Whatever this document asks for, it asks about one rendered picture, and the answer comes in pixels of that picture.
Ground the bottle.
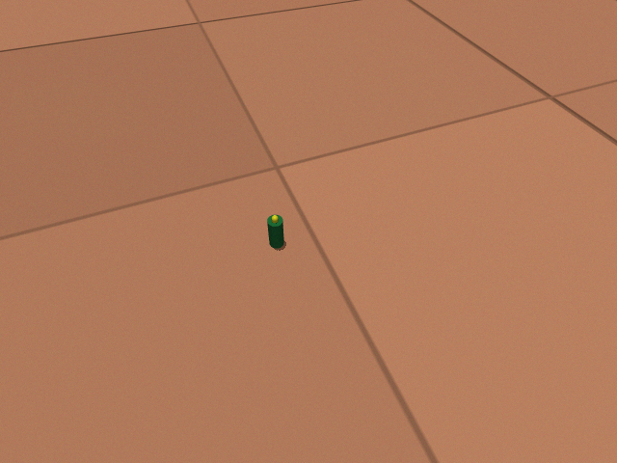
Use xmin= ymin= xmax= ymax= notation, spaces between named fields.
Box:
xmin=267 ymin=215 xmax=284 ymax=249

